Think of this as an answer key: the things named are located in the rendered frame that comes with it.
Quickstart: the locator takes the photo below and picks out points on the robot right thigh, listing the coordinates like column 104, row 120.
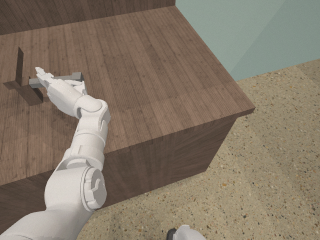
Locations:
column 188, row 234

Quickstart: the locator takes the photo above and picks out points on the robot left forearm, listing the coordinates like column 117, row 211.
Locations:
column 90, row 137

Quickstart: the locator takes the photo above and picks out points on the tap lever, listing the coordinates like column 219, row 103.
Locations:
column 76, row 76

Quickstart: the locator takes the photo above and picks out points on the robot left hand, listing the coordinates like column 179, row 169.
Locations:
column 63, row 93

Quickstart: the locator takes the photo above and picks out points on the counter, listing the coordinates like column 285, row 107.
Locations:
column 171, row 102

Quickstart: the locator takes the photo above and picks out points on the robot left upper arm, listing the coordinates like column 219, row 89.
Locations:
column 71, row 196

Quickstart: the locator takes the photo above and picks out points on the robot right foot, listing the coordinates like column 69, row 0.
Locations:
column 170, row 234

